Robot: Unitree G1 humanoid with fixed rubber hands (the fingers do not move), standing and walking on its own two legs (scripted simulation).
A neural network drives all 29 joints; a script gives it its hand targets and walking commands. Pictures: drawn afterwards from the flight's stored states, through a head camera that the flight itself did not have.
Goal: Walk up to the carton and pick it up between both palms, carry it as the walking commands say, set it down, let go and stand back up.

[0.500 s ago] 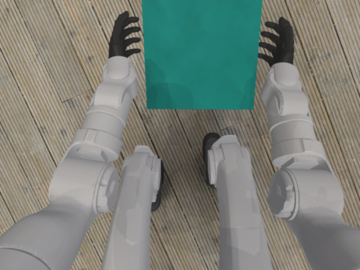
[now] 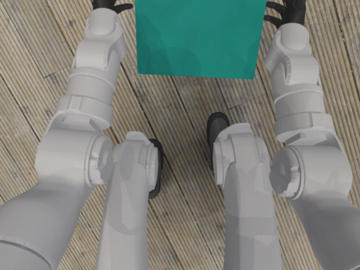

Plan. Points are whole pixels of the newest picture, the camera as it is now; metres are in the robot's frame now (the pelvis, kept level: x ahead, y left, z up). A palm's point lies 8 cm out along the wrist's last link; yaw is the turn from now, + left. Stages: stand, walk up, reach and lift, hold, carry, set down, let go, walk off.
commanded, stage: set down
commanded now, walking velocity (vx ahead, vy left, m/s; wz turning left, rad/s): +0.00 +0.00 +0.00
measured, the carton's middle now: (198, 10) +0.56 -0.08 -0.28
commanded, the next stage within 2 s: none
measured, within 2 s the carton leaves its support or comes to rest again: rests again in 0.68 s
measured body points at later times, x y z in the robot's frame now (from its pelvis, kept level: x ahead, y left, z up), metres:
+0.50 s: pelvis -0.01 +0.00 -0.05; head +0.37 -0.06 +0.18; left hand +0.57 +0.08 -0.22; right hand +0.53 -0.24 -0.24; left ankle +0.10 +0.12 -0.41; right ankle +0.16 -0.12 -0.41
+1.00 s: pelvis +0.00 +0.02 -0.06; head +0.39 -0.02 +0.16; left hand +0.58 +0.09 -0.25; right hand +0.53 -0.24 -0.26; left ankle +0.10 +0.12 -0.41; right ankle +0.16 -0.12 -0.41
